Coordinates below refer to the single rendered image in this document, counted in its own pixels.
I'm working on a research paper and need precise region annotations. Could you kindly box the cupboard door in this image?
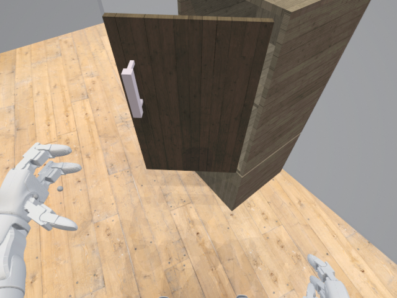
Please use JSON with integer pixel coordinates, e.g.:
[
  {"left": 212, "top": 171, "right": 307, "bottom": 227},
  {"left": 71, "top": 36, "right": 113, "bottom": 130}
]
[{"left": 102, "top": 13, "right": 274, "bottom": 173}]

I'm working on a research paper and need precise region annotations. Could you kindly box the left robot hand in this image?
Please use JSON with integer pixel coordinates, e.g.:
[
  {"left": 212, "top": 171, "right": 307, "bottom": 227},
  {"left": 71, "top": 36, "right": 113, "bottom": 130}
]
[{"left": 0, "top": 142, "right": 82, "bottom": 231}]

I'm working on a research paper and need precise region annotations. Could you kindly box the handle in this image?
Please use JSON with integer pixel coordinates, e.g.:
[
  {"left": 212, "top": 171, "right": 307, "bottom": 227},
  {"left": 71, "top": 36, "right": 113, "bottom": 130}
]
[{"left": 121, "top": 60, "right": 143, "bottom": 118}]

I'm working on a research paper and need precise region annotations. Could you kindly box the right robot hand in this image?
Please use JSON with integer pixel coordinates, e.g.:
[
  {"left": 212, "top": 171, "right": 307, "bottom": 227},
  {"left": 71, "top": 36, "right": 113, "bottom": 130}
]
[{"left": 303, "top": 254, "right": 350, "bottom": 298}]

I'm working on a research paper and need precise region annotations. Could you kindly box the left robot forearm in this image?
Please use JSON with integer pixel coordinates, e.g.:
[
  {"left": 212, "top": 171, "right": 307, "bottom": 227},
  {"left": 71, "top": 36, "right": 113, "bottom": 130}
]
[{"left": 0, "top": 214, "right": 31, "bottom": 298}]

